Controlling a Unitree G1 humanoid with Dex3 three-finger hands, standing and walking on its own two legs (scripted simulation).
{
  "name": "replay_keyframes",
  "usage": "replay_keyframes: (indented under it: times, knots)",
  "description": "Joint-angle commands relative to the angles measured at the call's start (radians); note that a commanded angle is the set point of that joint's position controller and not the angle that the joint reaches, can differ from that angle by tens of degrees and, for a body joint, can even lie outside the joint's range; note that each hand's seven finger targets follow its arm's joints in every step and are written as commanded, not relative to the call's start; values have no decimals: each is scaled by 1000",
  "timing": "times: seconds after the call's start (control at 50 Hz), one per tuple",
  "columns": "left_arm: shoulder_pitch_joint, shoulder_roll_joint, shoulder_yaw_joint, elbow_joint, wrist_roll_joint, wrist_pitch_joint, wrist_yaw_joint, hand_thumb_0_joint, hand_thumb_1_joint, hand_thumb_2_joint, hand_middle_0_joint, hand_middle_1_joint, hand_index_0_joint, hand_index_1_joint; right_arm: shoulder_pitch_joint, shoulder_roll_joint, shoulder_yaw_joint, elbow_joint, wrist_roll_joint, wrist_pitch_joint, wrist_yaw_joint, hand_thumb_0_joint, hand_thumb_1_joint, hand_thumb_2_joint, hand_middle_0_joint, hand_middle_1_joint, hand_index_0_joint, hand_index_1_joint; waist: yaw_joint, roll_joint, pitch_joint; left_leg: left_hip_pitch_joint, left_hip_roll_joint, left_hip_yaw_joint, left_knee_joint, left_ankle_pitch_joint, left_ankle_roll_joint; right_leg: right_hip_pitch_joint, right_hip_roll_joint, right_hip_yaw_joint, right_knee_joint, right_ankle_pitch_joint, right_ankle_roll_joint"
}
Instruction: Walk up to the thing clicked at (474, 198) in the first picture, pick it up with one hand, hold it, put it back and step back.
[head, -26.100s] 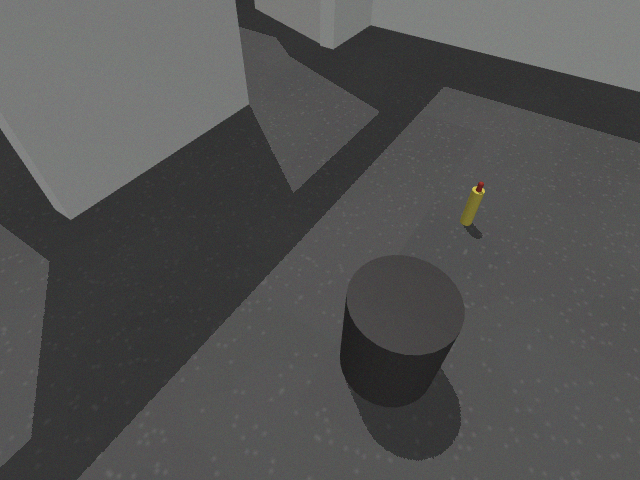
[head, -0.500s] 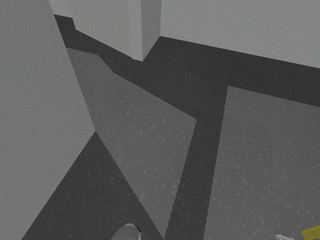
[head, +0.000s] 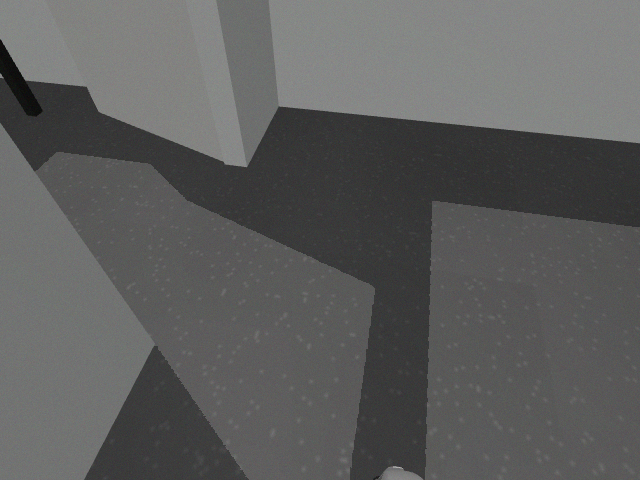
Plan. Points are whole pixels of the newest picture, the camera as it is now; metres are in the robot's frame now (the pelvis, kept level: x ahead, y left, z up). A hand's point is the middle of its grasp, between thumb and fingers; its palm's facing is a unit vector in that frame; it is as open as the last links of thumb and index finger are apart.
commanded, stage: walk up
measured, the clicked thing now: out of the picture +0.13 -0.81 -0.65
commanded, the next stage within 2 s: none
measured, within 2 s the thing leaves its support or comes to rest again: neither
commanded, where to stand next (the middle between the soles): +0.55 +0.03 m, yaw +2 degrees
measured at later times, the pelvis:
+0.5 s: pelvis +0.18 -0.02 +0.00, yaw +4 degrees
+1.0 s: pelvis +0.34 -0.01 +0.00, yaw +8 degrees
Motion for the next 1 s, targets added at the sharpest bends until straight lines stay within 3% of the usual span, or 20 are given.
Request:
replay_keyframes:
  times: [0.0, 0.02, 0.04, 0.06, 0.08, 0.1, 0.16, 0.22, 0.36, 0.42, 0.5, 0.52, 0.54, 0.56, 0.58, 0.64, 0.68, 0.82, 0.9, 0.98]
  knots:
    - [81, 180, 68, -41, 0, -58, 30, 0, 900, 900, -200, -300, -200, -300, -71, -227, -55, -108, -1, -26, -22, 0, -900, -900, 200, 300, 200, 300, 99, 15, -71, -179, 193, -124, 124, 249, 139, 345, 54, -28, -94, -7, -30]
    - [167, 222, 85, -17, 4, -69, 44, 0, 900, 900, -200, -300, -200, -300, -17, -168, -34, -104, -1, -25, -22, 0, -900, -900, 200, 300, 200, 300, 126, -134, -145, -250, 110, -56, 365, 206, 110, 485, 8, 48, -164, -121, -47]
    - [205, 308, 107, -29, 8, -74, 54, 0, 900, 900, -200, -300, -200, -300, 32, -106, -10, -118, 0, -24, -19, 0, -900, -900, 200, 300, 200, 300, 122, -325, -167, -454, -7, -12, 581, -119, 62, 595, -211, 404, -261, -287, -109]
    - [169, 327, 104, -48, -3, -72, 56, 0, 900, 900, -200, -300, -200, -300, 29, -175, -24, -94, 0, -11, -24, 0, -900, -900, 200, 300, 200, 300, 122, -222, -98, -592, -40, -83, 690, -184, 40, 583, -322, 626, -373, -360, -190]
    - [128, 332, 100, -59, -18, -68, 59, 0, 900, 900, -200, -300, -200, -300, 6, -229, -40, -77, -8, -2, -36, 0, -900, -900, 200, 300, 200, 300, 114, -172, -62, -585, 14, -151, 735, -167, 42, 501, -340, 649, -368, -353, -220]
    - [105, 299, 92, -74, -22, -65, 61, 0, 900, 900, -200, -300, -200, -300, -25, -243, -42, -67, -2, -6, -35, 0, -900, -900, 200, 300, 200, 300, 106, -129, -25, -593, 34, -183, 742, -121, 46, 459, -300, 555, -363, -235, -228]
    - [41, 225, 67, -87, -28, -73, 69, 0, 900, 900, -200, -300, -200, -300, 24, -190, -32, -28, 13, 0, -23, 0, -900, -900, 200, 300, 200, 300, 45, -138, -11, -488, 47, -208, 635, -8, 42, 376, -161, 224, -313, 146, -130]
    - [50, 210, 60, -105, -23, -80, 71, 0, 900, 900, -200, -300, -200, -300, 12, -173, -38, -26, 2, 18, -11, 0, -900, -900, 200, 300, 200, 300, 43, -146, -9, -469, 21, -189, 589, 82, 23, 344, -124, 118, -318, 265, -133]
    - [38, 229, 76, -147, -1, -79, 68, 0, 900, 900, -200, -300, -200, -300, -148, -163, -50, -81, -22, 17, 14, 0, -900, -900, 200, 300, 200, 300, 75, -80, 70, -459, 84, -154, 283, 174, -6, 272, -172, 84, -382, -115, -192]
    - [54, 238, 74, -143, -4, -75, 65, 0, 900, 900, -200, -300, -200, -300, -186, -160, -54, -90, -22, 7, 21, 0, -900, -900, 200, 300, 200, 300, 85, -80, 56, -373, 79, -108, 191, 204, 10, 262, -172, 72, -338, -113, -185]
    - [-16, 228, 69, -167, 4, -61, 67, 0, 900, 900, -200, -300, -200, -300, 22, -197, -74, -34, -21, -6, 7, 0, -900, -900, 200, 300, 200, 300, -34, 14, -54, -70, 30, -65, 110, 146, 50, 201, -131, -24, -46, 21, -145]
    - [52, 169, 47, -163, 2, -55, 67, 0, 900, 900, -200, -300, -200, -300, 124, -247, -92, -4, -27, -15, -6, 0, -900, -900, 200, 300, 200, 300, -70, 183, -131, 106, 39, -144, 47, 39, 92, 117, -63, -86, 232, 66, -105]
    - [123, 80, 26, -165, -6, -49, 63, 0, 900, 900, -200, -300, -200, -300, 144, -324, -112, -28, -34, -22, -22, 0, -900, -900, 200, 300, 200, 300, -46, 423, -132, 214, 242, -507, -48, -8, 158, -117, 74, -113, 481, -301, -41]
    - [140, 157, 44, -150, -14, -37, 71, 0, 900, 900, -200, -300, -200, -300, 97, -348, -110, -65, -8, -24, -24, 0, -900, -900, 200, 300, 200, 300, -26, 303, -154, 227, 373, -827, -157, -58, 249, -213, 118, -40, 566, -420, -40]
    - [83, 214, 54, -132, -1, -29, 78, 0, 900, 900, -200, -300, -200, -300, 76, -326, -111, -67, 7, -22, -24, 0, -900, -900, 200, 300, 200, 300, -25, 222, -81, 132, 390, -833, -163, -73, 281, -222, 55, 30, 615, -412, -46]
    - [79, 200, 50, -102, -12, -19, 63, 0, 900, 900, -200, -300, -200, -300, -19, -236, -65, -97, 11, -28, -40, 0, -900, -900, 200, 300, 200, 300, 31, 102, 14, -77, 237, -454, -146, 160, 168, -117, -12, 92, 515, -229, -40]
    - [107, 177, 47, -87, -10, -6, 52, 0, 900, 900, -200, -300, -200, -300, -13, -233, -62, -89, 18, -39, -41, 0, -900, -900, 200, 300, 200, 300, 38, 120, 9, -143, 196, -357, -163, 196, 157, -50, -11, 58, 463, -170, -25]
    - [-17, 169, 61, -118, 6, -4, 29, 0, 900, 900, -200, -300, -200, -300, 4, -265, -73, -107, 0, -38, -34, 0, -900, -900, 200, 300, 200, 300, 4, 151, 61, -161, 213, -362, -239, -81, 231, -86, -23, 22, 223, -119, 18]
    - [-58, 150, 58, -123, 4, -24, 26, 0, 900, 900, -200, -300, -200, -300, 4, -268, -72, -109, -6, -30, -28, 0, -900, -900, 200, 300, 200, 300, -4, 147, 58, -152, 204, -334, -186, -33, 218, -15, 3, 2, 49, -74, 7]
    - [51, 147, 68, -72, 3, -48, 38, 0, 900, 900, -200, -300, -200, -300, -40, -242, -60, -132, -3, -16, -25, 0, -900, -900, 200, 300, 200, 300, 67, 86, -13, -234, 169, -270, 0, 103, 171, 266, 63, -39, -96, -27, -3]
